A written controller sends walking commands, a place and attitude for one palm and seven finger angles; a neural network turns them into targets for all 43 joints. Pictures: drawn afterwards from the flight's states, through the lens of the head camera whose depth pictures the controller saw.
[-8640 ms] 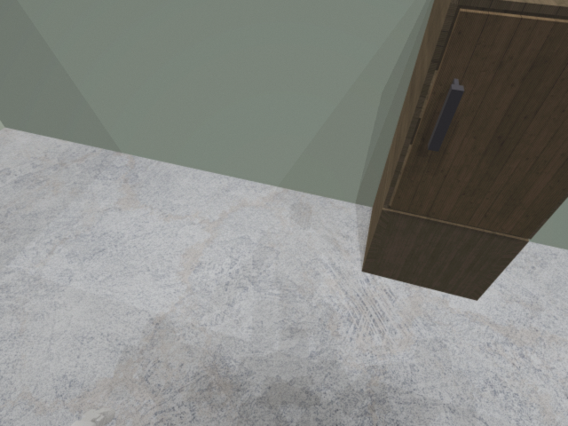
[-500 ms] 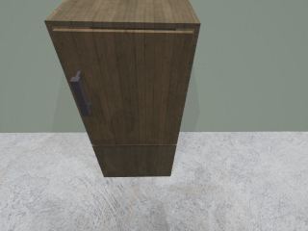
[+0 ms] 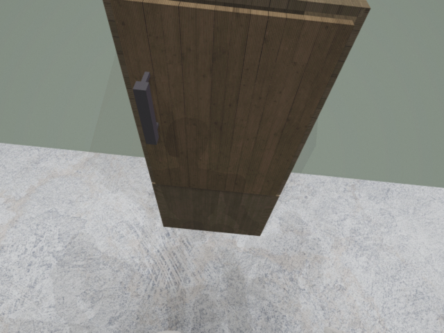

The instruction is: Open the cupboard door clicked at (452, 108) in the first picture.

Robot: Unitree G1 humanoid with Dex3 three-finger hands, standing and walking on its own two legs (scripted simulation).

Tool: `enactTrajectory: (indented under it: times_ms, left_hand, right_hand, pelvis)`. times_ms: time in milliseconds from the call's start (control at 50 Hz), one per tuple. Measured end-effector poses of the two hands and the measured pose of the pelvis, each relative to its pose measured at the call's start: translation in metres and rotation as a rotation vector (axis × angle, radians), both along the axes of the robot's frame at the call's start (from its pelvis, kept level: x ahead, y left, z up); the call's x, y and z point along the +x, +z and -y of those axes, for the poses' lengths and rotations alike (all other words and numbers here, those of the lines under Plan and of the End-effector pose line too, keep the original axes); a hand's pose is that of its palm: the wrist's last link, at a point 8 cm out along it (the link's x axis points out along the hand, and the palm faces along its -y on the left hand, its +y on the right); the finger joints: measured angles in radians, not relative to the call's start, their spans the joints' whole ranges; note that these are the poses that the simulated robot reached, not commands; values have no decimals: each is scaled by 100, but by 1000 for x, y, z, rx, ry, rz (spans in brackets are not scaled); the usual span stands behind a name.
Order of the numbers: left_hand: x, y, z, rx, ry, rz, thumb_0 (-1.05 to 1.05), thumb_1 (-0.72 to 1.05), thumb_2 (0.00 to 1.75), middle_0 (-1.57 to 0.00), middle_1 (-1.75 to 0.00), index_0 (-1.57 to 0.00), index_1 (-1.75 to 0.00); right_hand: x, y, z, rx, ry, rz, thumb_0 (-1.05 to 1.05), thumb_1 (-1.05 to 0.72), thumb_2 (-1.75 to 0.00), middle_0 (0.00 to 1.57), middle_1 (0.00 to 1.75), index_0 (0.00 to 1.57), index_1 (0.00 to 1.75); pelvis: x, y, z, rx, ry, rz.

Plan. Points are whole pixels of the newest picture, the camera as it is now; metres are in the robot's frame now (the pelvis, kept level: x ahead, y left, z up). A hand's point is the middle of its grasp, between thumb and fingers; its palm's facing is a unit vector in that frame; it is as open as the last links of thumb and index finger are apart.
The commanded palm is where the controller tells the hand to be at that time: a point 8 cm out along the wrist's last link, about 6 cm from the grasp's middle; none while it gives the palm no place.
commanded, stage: come to a stop and stand still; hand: left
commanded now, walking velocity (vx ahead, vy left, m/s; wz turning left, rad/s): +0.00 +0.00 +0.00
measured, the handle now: (149, 109) +0.54 +0.24 +0.03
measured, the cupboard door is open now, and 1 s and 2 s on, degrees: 0 0 0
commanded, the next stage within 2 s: look again from close up in 0.24 s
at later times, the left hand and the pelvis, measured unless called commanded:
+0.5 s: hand out of the picture +0.05 +0.18 -0.17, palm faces +0.00 -0.97 -0.24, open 7.3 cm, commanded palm none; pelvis +0.00 +0.00 +0.00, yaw +0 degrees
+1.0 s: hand out of the picture +0.05 +0.20 -0.11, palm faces +0.24 -0.95 -0.21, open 7.4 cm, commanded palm +0.07 +0.24 -0.06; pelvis -0.03 +0.01 +0.00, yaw +1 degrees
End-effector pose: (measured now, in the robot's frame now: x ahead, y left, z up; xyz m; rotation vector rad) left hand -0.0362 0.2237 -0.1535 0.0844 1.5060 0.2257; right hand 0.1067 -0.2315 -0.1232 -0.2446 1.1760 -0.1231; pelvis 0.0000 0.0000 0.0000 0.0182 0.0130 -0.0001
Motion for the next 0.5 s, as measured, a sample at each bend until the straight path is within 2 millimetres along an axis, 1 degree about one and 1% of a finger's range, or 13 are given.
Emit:
enactTrajectory:
  times_ms: [40,80,160,220,280,340,420,500]
  left_hand:
    - [11,3,-9,10,-15,16,0,91,89,-20,-30,-20,-30]
    - [23,7,-15,21,-28,45,0,91,89,-20,-30,-20,-30]
    - [49,15,-20,46,-53,116,0,91,89,-20,-30,-20,-30]
    - [63,18,-18,66,-78,159,0,91,89,-20,-30,-20,-30]
    - [72,24,-11,59,-106,173,0,91,89,-20,-30,-20,-30]
    - [79,25,-7,55,-115,185,0,92,89,-20,-30,-20,-30]
    - [82,22,-4,61,-147,214,0,92,89,-20,-30,-20,-30]
    - [80,20,-6,59,-151,234,0,92,89,-20,-30,-20,-30]
  right_hand:
    - [3,2,-11,13,4,13,0,-91,-90,19,30,20,30]
    - [2,1,-20,34,6,10,0,-91,-90,19,30,20,30]
    - [-10,-7,-31,84,-8,-20,0,-91,-90,20,30,20,30]
    - [-21,-16,-26,104,-52,-30,-2,-92,-90,20,30,20,30]
    - [-32,-16,-16,97,-86,-50,-3,-94,-90,20,30,20,30]
    - [-48,-15,-6,81,-98,-93,-2,-94,-90,20,30,20,30]
    - [-69,-15,5,52,-99,-115,-1,-93,-90,20,30,20,30]
    - [-89,-15,9,33,-109,-127,-1,-92,-90,19,30,20,30]
  pelvis:
    - [1,3,-3,-3,0,1]
    - [1,5,-6,-5,2,0]
    - [2,6,-6,3,3,-1]
    - [4,3,-3,16,-4,0]
    - [7,7,-3,2,-1,3]
    - [10,8,-1,0,0,4]
    - [7,6,0,-16,-5,4]
    - [2,3,-1,-16,2,21]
